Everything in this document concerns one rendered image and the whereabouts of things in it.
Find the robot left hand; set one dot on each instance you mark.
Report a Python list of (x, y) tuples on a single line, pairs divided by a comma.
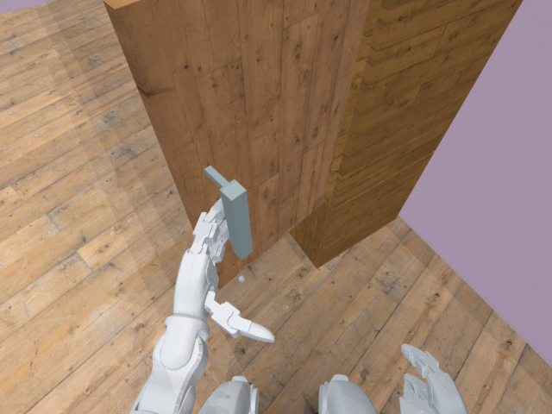
[(197, 274)]

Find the left robot forearm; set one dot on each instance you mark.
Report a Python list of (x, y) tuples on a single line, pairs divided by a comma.
[(179, 358)]

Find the cupboard door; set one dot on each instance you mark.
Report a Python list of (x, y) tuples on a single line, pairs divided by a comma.
[(257, 89)]

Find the right robot thigh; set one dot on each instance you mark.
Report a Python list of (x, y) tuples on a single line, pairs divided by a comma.
[(343, 397)]

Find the right robot shin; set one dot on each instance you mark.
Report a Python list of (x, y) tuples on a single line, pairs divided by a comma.
[(340, 377)]

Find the robot right hand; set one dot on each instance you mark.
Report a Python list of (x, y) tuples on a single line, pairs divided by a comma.
[(439, 396)]

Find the handle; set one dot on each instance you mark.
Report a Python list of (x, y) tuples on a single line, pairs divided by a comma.
[(235, 205)]

